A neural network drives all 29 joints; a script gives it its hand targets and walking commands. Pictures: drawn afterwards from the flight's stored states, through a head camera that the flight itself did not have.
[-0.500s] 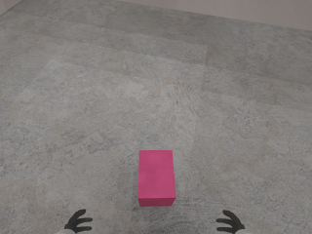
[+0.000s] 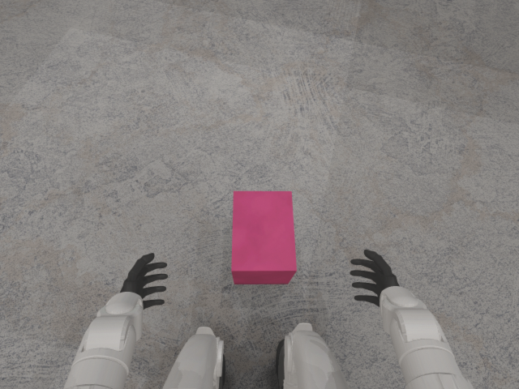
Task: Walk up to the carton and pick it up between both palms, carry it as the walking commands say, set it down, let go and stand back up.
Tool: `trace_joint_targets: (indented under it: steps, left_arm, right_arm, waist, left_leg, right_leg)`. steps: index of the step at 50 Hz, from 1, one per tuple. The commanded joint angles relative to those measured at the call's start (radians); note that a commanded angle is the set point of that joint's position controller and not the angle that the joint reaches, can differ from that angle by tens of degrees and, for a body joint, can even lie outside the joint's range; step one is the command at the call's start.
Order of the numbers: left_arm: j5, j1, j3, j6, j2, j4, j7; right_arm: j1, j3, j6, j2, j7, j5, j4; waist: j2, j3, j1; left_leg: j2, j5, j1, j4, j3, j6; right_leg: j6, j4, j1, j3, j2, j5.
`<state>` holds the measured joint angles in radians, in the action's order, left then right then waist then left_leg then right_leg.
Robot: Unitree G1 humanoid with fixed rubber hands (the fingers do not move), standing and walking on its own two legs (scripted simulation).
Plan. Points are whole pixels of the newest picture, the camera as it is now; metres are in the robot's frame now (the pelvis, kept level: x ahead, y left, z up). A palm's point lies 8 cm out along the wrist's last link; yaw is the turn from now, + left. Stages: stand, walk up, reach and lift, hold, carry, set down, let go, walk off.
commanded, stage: reach and lift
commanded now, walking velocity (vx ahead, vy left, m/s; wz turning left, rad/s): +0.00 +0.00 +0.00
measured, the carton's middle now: (261, 239) +0.52 -0.02 -0.59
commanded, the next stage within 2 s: none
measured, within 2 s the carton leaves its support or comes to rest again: neither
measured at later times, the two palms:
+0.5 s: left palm (164, 215) +0.42 +0.18 -0.13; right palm (362, 211) +0.43 -0.20 -0.13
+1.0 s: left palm (178, 191) +0.49 +0.17 -0.17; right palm (348, 187) +0.51 -0.19 -0.17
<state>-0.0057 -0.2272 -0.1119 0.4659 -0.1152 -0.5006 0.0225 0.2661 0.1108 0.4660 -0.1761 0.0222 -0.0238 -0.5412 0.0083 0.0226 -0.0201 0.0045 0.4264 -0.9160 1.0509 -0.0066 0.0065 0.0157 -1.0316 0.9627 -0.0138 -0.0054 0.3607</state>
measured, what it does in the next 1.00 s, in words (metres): stands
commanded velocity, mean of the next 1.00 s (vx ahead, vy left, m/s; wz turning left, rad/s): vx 0.00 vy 0.00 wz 0.00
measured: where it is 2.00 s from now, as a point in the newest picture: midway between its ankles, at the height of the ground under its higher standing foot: outside the picture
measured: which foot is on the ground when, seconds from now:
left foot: down 0.00-1.00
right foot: down 0.00-1.00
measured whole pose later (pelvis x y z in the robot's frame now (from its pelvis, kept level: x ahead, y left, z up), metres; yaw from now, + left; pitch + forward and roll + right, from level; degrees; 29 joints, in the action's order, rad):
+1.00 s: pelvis +0.00 +0.00 -0.04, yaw +2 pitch +47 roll +2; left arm -0.09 -1.05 -0.40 0.09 -0.11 -0.80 0.09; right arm 1.13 0.39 0.10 -0.21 0.01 -0.14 -0.90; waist 0.00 -0.06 0.00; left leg -0.03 0.34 -1.55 1.07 0.01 0.02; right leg 0.01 -1.06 1.60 0.03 0.01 0.28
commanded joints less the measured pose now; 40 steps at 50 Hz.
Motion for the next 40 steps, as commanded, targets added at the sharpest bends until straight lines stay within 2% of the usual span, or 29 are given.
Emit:
trace_joint_targets:
  steps: [1,8,17,27,33,37,40]
  left_arm:
    - [0.01,-0.258,-0.03,-0.006,-0.066,0.061,0.017]
    - [0.006,-0.479,-0.076,-0.045,-0.053,-0.071,0.051]
    - [0.008,-0.696,-0.14,-0.202,-0.084,-0.172,0.083]
    - [0.013,-0.866,-0.18,-0.329,-0.117,-0.228,0.083]
    - [-0.005,-1.016,-0.224,-0.363,-0.143,-0.26,0.077]
    - [-0.029,-1.05,-0.251,-0.373,-0.138,-0.257,0.073]
    - [-0.049,-1.028,-0.273,-0.378,-0.118,-0.24,0.068]
  right_arm:
    - [0.27,0.037,-0.007,-0.1,-0.007,-0.004,0.04]
    - [0.501,0.085,-0.055,-0.111,-0.024,-0.005,-0.101]
    - [0.731,0.122,-0.203,-0.131,-0.053,0.002,-0.212]
    - [0.944,0.144,-0.318,-0.158,-0.051,-0.009,-0.26]
    - [1.083,0.172,-0.346,-0.158,-0.048,-0.029,-0.301]
    - [1.127,0.203,-0.355,-0.158,-0.046,-0.057,-0.298]
    - [1.111,0.232,-0.364,-0.149,-0.042,-0.087,-0.275]
  waist:
    - [0.001,-0.384,-0.001]
    - [0.015,-0.533,0.0]
    - [0.025,-0.743,0.007]
    - [0.042,-0.925,0.003]
    - [0.046,-1.002,-0.001]
    - [0.046,-1.073,-0.001]
    - [0.05,-1.123,0.01]
  left_leg:
    - [-0.03,0.039,0.032,-0.17,-0.024,0.002]
    - [-0.044,-0.042,-0.004,-0.146,-0.03,0.007]
    - [-0.069,-0.151,-0.105,-0.115,-0.034,0.021]
    - [-0.089,-0.308,-0.202,-0.084,-0.042,0.038]
    - [-0.094,-0.33,-0.262,-0.07,-0.053,0.043]
    - [-0.097,-0.38,-0.278,-0.066,-0.06,0.045]
    - [-0.1,-0.444,-0.282,-0.066,-0.06,0.044]
  right_leg:
    - [0.003,0.129,-0.282,0.012,0.029,0.045]
    - [-0.01,0.108,-0.249,0.012,0.03,-0.038]
    - [-0.02,0.069,-0.202,0.018,0.047,-0.178]
    - [-0.027,0.023,-0.2,0.033,0.065,-0.385]
    - [-0.037,0.002,-0.232,0.052,0.063,-0.452]
    - [-0.039,-0.012,-0.275,0.055,0.065,-0.538]
    - [-0.038,-0.02,-0.303,0.051,0.065,-0.625]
